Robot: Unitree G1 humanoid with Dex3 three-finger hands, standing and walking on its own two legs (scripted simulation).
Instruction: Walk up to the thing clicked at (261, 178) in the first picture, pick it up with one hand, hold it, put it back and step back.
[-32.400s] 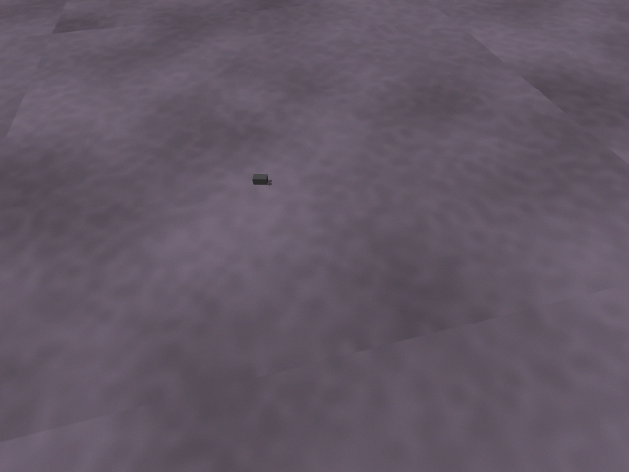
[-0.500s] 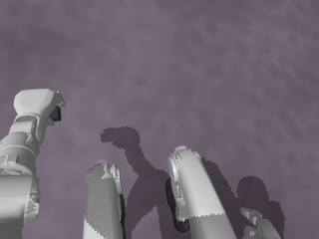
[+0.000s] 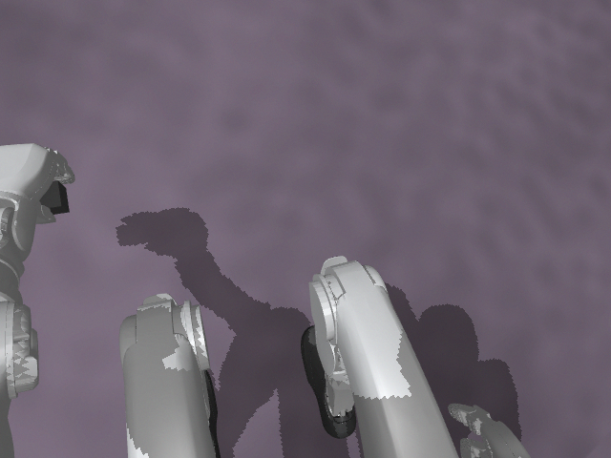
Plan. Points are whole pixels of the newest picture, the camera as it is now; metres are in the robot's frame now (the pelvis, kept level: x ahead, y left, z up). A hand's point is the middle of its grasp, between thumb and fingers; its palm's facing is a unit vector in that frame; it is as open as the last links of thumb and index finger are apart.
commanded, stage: crouch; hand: left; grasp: from above
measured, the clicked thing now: (34, 200) +0.48 +0.29 -0.19
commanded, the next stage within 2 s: lower in 0.44 s
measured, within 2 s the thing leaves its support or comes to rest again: rests again in 1.88 s
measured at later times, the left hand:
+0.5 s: hand (39, 205) +0.47 +0.29 -0.20, palm faces -0.46 -0.03 -0.89, open 6.5 cm
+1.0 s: hand (54, 213) +0.48 +0.29 -0.25, palm faces -0.47 -0.05 -0.88, open 6.5 cm
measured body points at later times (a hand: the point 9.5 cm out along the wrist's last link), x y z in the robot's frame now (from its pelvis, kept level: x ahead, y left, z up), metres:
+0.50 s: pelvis +0.00 +0.00 -0.04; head +0.25 +0.07 +0.33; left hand +0.49 +0.29 -0.15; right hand +0.04 -0.28 -0.14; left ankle +0.07 +0.12 -0.34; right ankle +0.10 -0.13 -0.34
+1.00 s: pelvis +0.00 +0.00 -0.05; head +0.26 +0.09 +0.30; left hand +0.50 +0.29 -0.20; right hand +0.03 -0.27 -0.13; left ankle +0.07 +0.12 -0.34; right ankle +0.10 -0.13 -0.34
